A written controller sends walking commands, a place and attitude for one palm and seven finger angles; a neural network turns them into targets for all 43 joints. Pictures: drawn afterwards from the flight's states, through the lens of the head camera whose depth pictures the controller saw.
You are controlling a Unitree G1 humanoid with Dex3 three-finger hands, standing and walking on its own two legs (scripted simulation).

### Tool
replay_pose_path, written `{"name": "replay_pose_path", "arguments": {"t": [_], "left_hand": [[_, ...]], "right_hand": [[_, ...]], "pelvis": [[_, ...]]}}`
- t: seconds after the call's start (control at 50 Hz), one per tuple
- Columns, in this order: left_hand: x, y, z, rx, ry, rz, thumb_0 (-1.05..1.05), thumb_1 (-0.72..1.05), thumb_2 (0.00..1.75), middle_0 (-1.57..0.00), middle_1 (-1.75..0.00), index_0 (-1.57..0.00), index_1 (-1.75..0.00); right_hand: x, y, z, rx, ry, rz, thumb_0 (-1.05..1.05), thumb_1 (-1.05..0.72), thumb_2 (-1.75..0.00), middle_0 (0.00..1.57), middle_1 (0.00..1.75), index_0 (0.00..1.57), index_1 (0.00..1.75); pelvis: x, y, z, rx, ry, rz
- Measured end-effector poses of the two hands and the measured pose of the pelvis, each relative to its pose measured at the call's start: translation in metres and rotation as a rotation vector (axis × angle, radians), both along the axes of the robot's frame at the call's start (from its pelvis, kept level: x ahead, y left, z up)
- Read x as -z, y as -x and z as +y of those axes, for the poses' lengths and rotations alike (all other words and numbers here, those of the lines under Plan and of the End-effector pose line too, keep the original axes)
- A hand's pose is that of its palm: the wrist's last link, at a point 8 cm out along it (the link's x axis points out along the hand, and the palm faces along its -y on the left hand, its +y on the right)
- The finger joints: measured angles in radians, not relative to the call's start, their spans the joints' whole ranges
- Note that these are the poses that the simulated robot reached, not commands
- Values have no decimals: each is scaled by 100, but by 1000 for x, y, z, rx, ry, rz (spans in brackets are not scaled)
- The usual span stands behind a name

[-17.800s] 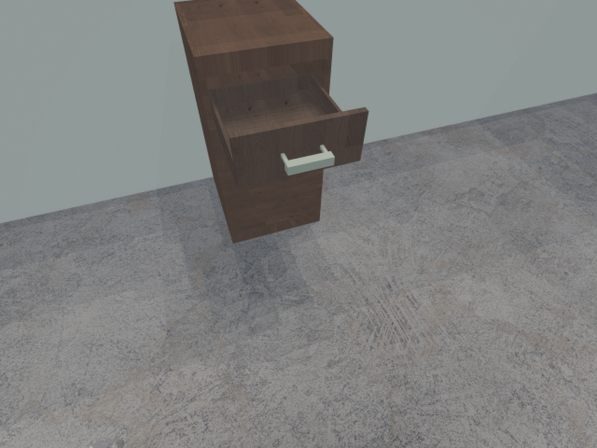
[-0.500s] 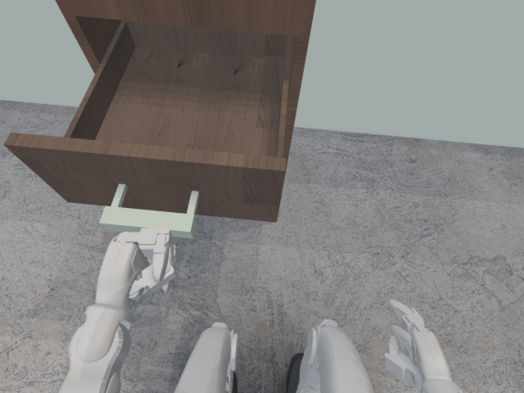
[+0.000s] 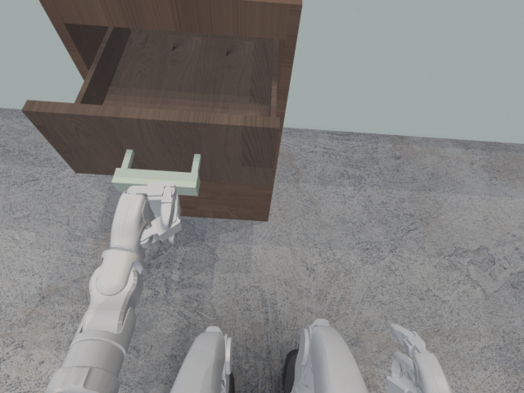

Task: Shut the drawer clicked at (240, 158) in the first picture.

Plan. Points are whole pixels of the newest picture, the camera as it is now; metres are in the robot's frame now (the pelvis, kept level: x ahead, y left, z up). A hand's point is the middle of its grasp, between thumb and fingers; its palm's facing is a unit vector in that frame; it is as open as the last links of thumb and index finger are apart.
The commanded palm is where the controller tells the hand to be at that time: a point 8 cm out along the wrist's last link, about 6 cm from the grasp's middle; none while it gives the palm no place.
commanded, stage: push the drawer shut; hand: left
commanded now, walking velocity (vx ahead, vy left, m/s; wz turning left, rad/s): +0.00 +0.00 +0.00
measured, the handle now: (160, 169) +0.44 +0.17 +0.02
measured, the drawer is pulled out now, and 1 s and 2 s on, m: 0.19 0.08 0.00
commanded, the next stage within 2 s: pull the fist back off the drawer in 1.96 s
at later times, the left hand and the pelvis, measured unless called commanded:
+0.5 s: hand (185, 185) +0.42 +0.13 +0.02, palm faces -0.06 -1.00 -0.07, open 3.0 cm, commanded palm +0.41 +0.18 +0.03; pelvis +0.01 -0.01 +0.00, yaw +0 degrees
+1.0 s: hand (185, 155) +0.47 +0.14 +0.02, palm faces -0.07 -1.00 -0.07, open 3.1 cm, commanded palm +0.47 +0.19 +0.03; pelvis +0.00 -0.01 +0.00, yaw -1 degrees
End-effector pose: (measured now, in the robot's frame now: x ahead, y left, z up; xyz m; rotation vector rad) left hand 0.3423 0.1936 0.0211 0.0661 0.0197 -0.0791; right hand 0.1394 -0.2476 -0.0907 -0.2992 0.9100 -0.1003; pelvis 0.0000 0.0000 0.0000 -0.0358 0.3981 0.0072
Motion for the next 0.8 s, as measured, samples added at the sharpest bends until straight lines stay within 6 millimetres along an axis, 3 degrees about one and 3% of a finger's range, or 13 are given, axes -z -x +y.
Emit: {"name": "replay_pose_path", "arguments": {"t": [0.48, 0.8], "left_hand": [[0, -56, -6, -22, -9, -3, -2, 81, 95, -140, -160, -140, -160], [-1, -92, 0, -20, -7, -5, -1, 75, 91, -140, -160, -140, -160]], "right_hand": [[10, 12, -7, 51, -13, 118, 1, -90, -90, 20, 30, 20, 30], [14, 46, -21, 100, 13, 191, 1, -90, -90, 20, 30, 20, 30]], "pelvis": [[-4, -12, -5, 11, -7, 32], [-1, -6, -9, 18, -6, 51]]}}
